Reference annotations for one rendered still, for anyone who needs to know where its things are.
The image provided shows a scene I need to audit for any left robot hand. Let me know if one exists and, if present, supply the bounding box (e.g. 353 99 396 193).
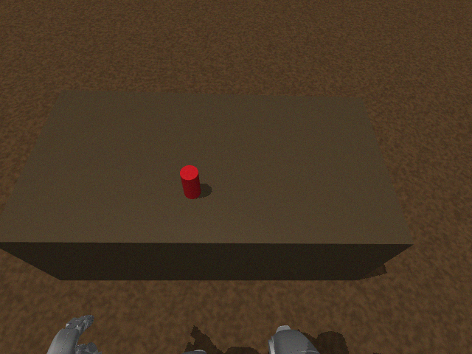
47 315 102 354

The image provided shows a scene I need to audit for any can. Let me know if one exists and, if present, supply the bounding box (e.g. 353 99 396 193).
180 165 201 199

